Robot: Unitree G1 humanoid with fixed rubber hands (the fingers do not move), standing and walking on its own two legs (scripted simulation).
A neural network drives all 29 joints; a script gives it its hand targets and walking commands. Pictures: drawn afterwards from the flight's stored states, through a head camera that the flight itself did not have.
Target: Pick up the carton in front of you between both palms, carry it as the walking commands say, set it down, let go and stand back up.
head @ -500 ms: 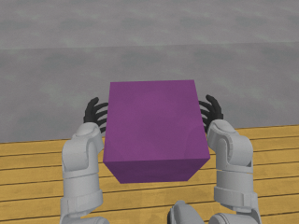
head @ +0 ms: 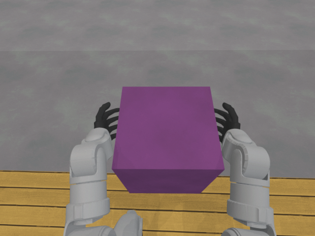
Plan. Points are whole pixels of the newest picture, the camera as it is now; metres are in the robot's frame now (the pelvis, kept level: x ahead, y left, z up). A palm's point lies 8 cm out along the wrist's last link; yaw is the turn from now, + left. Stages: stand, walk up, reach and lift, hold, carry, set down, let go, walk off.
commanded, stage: carry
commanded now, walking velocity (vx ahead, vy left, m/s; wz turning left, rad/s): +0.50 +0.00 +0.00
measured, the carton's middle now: (165, 145) +0.34 +0.01 +0.02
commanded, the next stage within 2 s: none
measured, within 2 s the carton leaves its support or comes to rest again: neither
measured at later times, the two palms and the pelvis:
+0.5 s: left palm (122, 65) +0.64 +0.17 +0.05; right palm (208, 68) +0.62 -0.13 +0.06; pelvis +0.30 +0.04 -0.02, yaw -1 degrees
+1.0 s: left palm (136, 28) +0.92 +0.15 +0.04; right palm (203, 27) +0.93 -0.15 +0.04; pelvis +0.60 -0.01 -0.04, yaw +1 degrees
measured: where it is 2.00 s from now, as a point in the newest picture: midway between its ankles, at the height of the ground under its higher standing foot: (167, 104)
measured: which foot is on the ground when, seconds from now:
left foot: up 0.00-0.16, down 0.18-0.72, up 0.74-1.00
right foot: down 0.00-0.20, up 0.22-0.70, down 0.72-1.00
